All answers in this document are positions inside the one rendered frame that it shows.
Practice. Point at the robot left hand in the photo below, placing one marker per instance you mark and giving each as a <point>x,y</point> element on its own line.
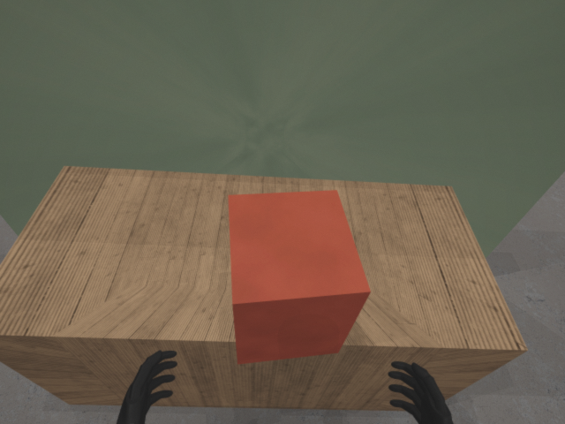
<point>138,398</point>

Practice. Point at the pedestal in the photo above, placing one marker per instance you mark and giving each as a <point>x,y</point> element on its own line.
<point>115,265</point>

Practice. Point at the robot right hand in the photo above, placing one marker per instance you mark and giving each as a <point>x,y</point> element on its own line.
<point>430,406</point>

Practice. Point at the carton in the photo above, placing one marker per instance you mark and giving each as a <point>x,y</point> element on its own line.
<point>298,284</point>

